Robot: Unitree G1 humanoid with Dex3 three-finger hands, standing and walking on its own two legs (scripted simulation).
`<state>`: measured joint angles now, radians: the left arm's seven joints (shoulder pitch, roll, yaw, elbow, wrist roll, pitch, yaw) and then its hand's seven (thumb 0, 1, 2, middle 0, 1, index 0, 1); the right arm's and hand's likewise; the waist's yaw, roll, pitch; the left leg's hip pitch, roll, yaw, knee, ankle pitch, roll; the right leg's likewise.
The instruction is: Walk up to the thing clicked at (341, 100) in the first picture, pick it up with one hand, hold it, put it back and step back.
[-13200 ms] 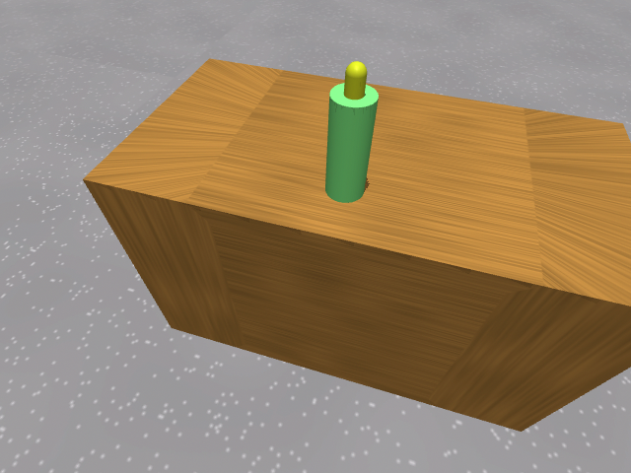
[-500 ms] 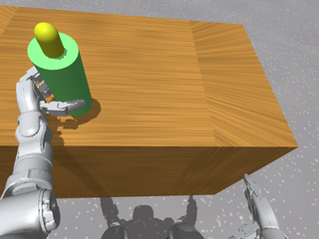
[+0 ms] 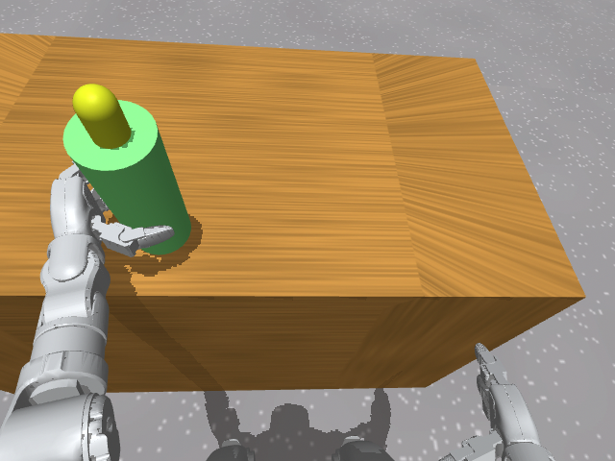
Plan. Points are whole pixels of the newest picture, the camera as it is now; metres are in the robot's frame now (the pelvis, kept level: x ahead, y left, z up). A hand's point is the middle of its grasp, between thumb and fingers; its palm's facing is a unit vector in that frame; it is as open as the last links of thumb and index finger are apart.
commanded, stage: settle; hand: left
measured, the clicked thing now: (135, 179) +0.43 +0.18 +0.12
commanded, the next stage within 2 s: lift in 0.52 s
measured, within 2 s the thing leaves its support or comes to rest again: leaves its support in 0.20 s
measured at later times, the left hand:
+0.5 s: hand (120, 207) +0.41 +0.20 +0.10, palm faces +0.19 -0.98 -0.05, open 11.4 cm
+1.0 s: hand (118, 200) +0.39 +0.19 +0.14, palm faces +0.19 -0.98 -0.06, open 11.5 cm
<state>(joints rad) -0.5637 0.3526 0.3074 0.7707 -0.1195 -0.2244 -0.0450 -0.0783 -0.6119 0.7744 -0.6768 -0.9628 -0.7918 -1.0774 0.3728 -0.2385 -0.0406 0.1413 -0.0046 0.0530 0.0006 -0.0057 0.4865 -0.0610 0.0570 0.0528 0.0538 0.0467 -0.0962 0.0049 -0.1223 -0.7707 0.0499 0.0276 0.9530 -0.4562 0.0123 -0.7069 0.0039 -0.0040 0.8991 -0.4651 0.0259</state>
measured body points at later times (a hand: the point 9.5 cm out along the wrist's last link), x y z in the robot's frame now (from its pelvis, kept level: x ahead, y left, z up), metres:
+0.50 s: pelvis -0.02 +0.00 +0.01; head +0.03 +0.01 +0.46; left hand +0.39 +0.25 +0.11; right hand +0.14 -0.26 -0.03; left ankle +0.00 +0.11 -0.69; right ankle -0.02 -0.14 -0.69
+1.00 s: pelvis -0.03 +0.00 +0.02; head +0.00 +0.00 +0.47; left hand +0.37 +0.24 +0.14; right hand +0.13 -0.26 -0.02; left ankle +0.00 +0.11 -0.69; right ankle -0.02 -0.14 -0.69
